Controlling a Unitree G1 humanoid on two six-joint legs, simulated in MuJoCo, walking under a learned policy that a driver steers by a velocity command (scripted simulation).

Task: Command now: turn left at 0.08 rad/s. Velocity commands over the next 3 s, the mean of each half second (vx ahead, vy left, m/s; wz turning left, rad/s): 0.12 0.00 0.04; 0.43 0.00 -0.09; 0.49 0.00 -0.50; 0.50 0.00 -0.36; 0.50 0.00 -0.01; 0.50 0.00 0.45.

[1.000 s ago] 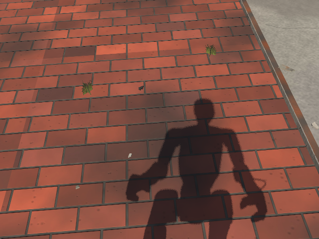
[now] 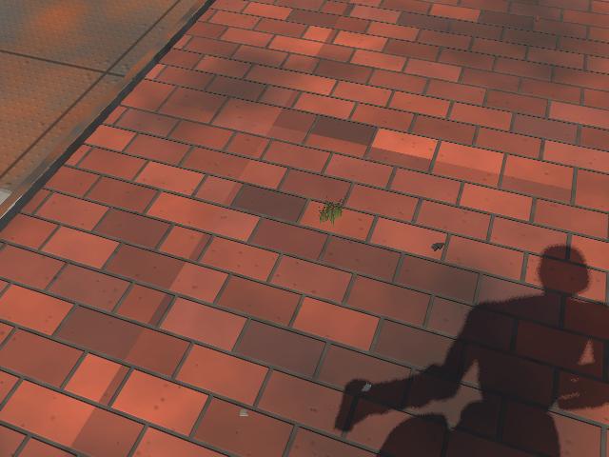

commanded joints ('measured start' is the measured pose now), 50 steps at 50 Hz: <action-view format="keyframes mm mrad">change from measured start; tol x32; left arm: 1 19 148 27 -48 3 -24 -12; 50 227 102 47 29 -50 -33 6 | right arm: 1 -12 -129 -33 -47 7 -4 -3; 50 -1 -60 -18 48 2 -160 40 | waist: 1 31 -46 -90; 38 39 -163 93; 44 -97 324 -417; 50 16 82 -22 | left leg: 1 113 54 -35 7 225 45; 21 -3 219 -374 -233 -498 211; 29 -758 89 44 640 -229 48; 42 256 20 130 51 148 114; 44 664 456 -630 -182 -296 297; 50 80 279 -91 -367 -2 174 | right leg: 1 -7 -71 81 -118 164 -36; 16 -100 5 2 -24 -344 -59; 23 40 -11 25 -43 -124 -131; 26 443 -352 602 -279 75 -303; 38 151 -231 114 -416 296 -171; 42 97 -168 46 42 713 -95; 44 -342 56 77 681 -288 -38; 45 -429 4 139 787 -260 -49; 50 -303 -144 97 673 24 -55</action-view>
